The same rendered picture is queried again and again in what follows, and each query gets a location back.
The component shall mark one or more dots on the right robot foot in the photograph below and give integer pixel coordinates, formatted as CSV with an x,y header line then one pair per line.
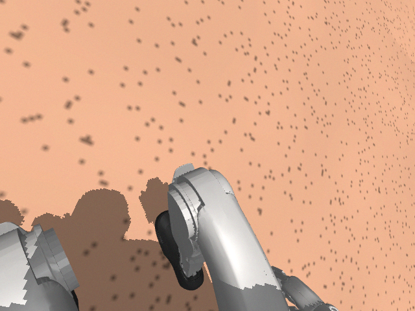
x,y
170,250

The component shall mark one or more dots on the right robot hand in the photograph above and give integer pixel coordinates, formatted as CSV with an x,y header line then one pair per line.
x,y
297,292

